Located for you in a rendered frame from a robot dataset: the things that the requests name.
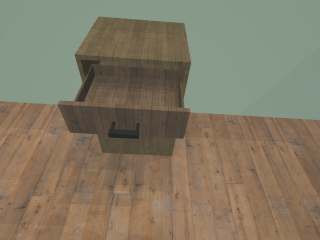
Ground cabinet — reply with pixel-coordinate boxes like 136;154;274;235
74;16;191;156

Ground handle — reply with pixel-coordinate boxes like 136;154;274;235
108;121;140;139

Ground drawer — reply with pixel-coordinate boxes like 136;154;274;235
57;64;190;139

